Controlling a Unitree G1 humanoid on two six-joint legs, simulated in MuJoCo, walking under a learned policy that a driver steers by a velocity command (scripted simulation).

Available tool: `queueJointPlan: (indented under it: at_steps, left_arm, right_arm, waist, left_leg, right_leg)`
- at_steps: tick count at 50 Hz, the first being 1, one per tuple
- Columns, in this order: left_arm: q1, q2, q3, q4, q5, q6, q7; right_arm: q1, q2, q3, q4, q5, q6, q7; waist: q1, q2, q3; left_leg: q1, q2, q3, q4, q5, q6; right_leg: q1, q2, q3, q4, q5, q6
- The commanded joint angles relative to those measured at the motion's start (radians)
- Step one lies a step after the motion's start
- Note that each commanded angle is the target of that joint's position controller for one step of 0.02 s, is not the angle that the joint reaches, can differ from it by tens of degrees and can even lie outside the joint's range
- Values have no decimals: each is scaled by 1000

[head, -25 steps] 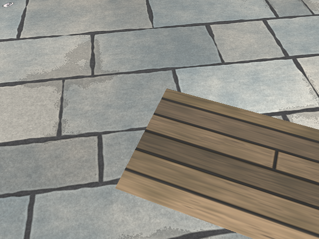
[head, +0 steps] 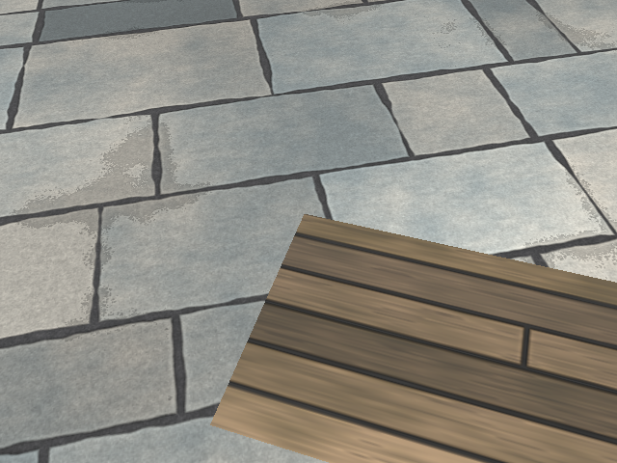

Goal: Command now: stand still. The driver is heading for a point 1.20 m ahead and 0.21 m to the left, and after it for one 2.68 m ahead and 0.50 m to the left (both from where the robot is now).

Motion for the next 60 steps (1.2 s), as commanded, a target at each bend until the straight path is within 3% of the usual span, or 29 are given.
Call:
queueJointPlan:
  at_steps: [1, 8, 9, 11, 12, 14, 16, 18, 20, 21, 22, 23, 24, 26, 27, 29, 35, 41, 44, 45, 46, 47, 48, 49, 50, 51, 53, 55, 60]
  left_arm:
    - [42, 100, 15, -21, -3, -13, 0]
    - [59, 95, 13, -20, -5, -2, -1]
    - [82, 88, 13, -8, -7, 1, -1]
    - [89, 118, 25, -10, -20, 6, 0]
    - [99, 130, 30, -16, -26, 2, 1]
    - [160, 174, 45, -13, -38, -22, 0]
    - [155, 178, 51, -17, -32, -49, -3]
    - [121, 163, 50, -33, -34, -59, -12]
    - [24, 164, 49, -68, -38, -50, -21]
    - [-28, 155, 45, -94, -32, -54, -23]
    - [-35, 94, 31, -136, -27, -68, -18]
    - [-56, 85, 29, -151, -31, -84, -18]
    - [-54, 99, 35, -152, -52, -93, -27]
    - [-49, 104, 41, -140, -49, -97, -33]
    - [-57, 122, 52, -139, -38, -91, -32]
    - [-55, 102, 56, -138, -34, -75, -38]
    - [-306, 58, 32, -240, -27, -64, -48]
    - [-444, 83, 22, -303, -37, -75, -81]
    - [-330, 150, 50, -290, -36, -81, -86]
    - [-174, 190, 72, -246, -36, -79, -80]
    - [16, 238, 93, -196, -31, -74, -71]
    - [170, 327, 113, -166, -1, -68, -62]
    - [165, 271, 89, -161, 0, -67, -64]
    - [62, 208, 71, -173, -14, -72, -65]
    - [-39, 160, 55, -196, -17, -78, -65]
    - [-108, 128, 45, -198, -9, -88, -72]
    - [-151, 88, 34, -183, 7, -100, -80]
    - [-119, 109, 39, -159, 10, -103, -73]
    - [-51, 159, 49, -140, 17, -102, -36]
  right_arm:
    - [-4, -86, -16, -28, 5, -11, 2]
    - [9, -92, -17, -1, 10, 2, -1]
    - [27, -84, -16, 13, 11, 5, -2]
    - [27, -93, -23, 20, 23, 8, -2]
    - [6, -93, -24, 11, 24, 2, -1]
    - [-64, -64, -18, -24, 34, -33, 9]
    - [-105, -63, -17, -48, 35, -66, 25]
    - [-71, -68, -22, -43, 40, -82, 39]
    - [99, -89, -44, 29, 45, -82, 41]
    - [229, -149, -69, 68, 36, -78, 37]
    - [363, -260, -99, 88, 36, -79, 37]
    - [383, -207, -71, 91, 17, -90, 46]
    - [289, -151, -48, 68, 14, -100, 43]
    - [177, -111, -28, 29, 13, -104, 53]
    - [158, -93, -18, 22, 10, -102, 55]
    - [198, -82, -10, 33, 5, -89, 48]
    - [248, -142, -16, 27, 2, -77, 13]
    - [321, -146, -30, 53, 19, -68, 11]
    - [282, -185, -46, 39, 14, -56, 9]
    - [260, -183, -45, 33, 11, -48, 10]
    - [238, -168, -36, 14, 5, -47, 13]
    - [344, -49, -5, -3, 4, -62, 25]
    - [348, -32, 5, 12, 29, -93, 35]
    - [242, -122, -22, -22, 60, -110, 38]
    - [166, -148, -28, -46, 69, -113, 31]
    - [135, -141, -36, -51, 58, -105, 19]
    - [198, -98, -45, -34, 44, -66, 8]
    - [204, -65, -45, -38, 46, -40, 4]
    - [51, -92, -60, -102, 29, -38, 13]
  waist:
    - [6, -42, -20]
    - [7, -16, -35]
    - [10, -20, -56]
    - [10, -62, 5]
    - [20, -84, 64]
    - [48, -165, 148]
    - [42, -181, 181]
    - [8, -163, 142]
    - [-84, -130, 80]
    - [-139, -36, 42]
    - [-167, 257, -17]
    - [-152, 255, -57]
    - [-95, 143, 10]
    - [-38, 24, 47]
    - [-23, 20, 50]
    - [-15, 50, 41]
    - [-53, 45, 99]
    - [-64, 54, 137]
    - [25, 106, 19]
    - [107, 116, -72]
    - [187, 103, -188]
    - [144, -129, -367]
    - [136, -223, -455]
    - [126, -177, -276]
    - [93, -102, -154]
    - [49, -34, -87]
    - [-20, -84, -45]
    - [-32, -93, -6]
    - [-12, -61, 38]
  left_leg:
    - [106, 52, -61, -39, 105, 36]
    - [140, 55, -61, -4, 222, 34]
    - [147, 41, -44, 5, 127, 35]
    - [68, -4, -3, 59, -237, 44]
    - [-22, -11, -2, 85, -353, 46]
    - [-211, -16, 24, 223, -295, 49]
    - [-316, 33, -17, 293, -261, 71]
    - [-265, 49, -15, 226, -282, 84]
    - [128, -11, 33, 53, -121, 86]
    - [304, 52, -94, -6, -112, 111]
    - [482, 279, -522, -195, -182, 233]
    - [513, 404, -793, -294, -147, 303]
    - [472, 408, -698, -262, -119, 277]
    - [377, 323, -450, -271, -16, 205]
    - [340, 278, -352, -281, 85, 172]
    - [309, 231, -243, -298, 219, 151]
    - [235, 195, -128, -374, 272, 148]
    - [381, 257, -98, -345, 324, 143]
    - [453, 269, -73, -163, 767, 114]
    - [419, 236, -43, 16, 887, 92]
    - [224, 198, -30, 267, 748, 62]
    - [-175, 29, -15, 694, 213, -2]
    - [-327, -57, -183, 907, -368, 7]
    - [-427, 11, -210, 969, -332, 30]
    - [-418, 73, -173, 933, -235, 42]
    - [-364, 117, -156, 859, -160, 43]
    - [-240, 164, -170, 771, -100, 48]
    - [-242, 173, -166, 731, -79, 41]
    - [-425, 158, -196, 517, 174, 11]
  right_leg:
    - [-62, -41, 45, -120, 93, -37]
    - [-25, -31, 28, -93, 218, -38]
    - [-11, -24, 20, -101, 125, -44]
    - [-48, -36, 58, -126, -199, -95]
    - [-55, -76, 121, -163, -335, -132]
    - [23, -233, 346, -278, -436, -222]
    - [89, -331, 450, -277, -243, -265]
    - [115, -311, 370, -224, -67, -232]
    - [-90, -192, 197, -140, 19, -153]
    - [-216, -102, 82, 67, 170, -99]
    - [-432, 44, -68, 455, 68, -16]
    - [-552, 67, 60, 691, -232, -24]
    - [-633, 2, 114, 801, -192, -58]
    - [-626, -78, 92, 751, -5, -96]
    - [-583, -104, 79, 685, 54, -98]
    - [-529, -109, 43, 607, 107, -81]
    - [-498, -67, -18, 210, 324, -29]
    - [-474, -35, -25, 20, 340, -77]
    - [-262, 36, -65, 10, 247, -127]
    - [-62, 70, -86, 2, 243, -155]
    - [250, -10, 6, 36, 242, -200]
    - [643, -291, 475, -11, 45, -352]
    - [684, -397, 814, -217, -69, -397]
    - [539, -357, 664, -245, -97, -327]
    - [351, -324, 484, -270, -29, -281]
    - [186, -287, 368, -307, 49, -247]
    - [15, -225, 206, -363, 107, -205]
    - [-54, -214, 124, -409, 139, -212]
    - [30, -210, -3, -433, 253, -200]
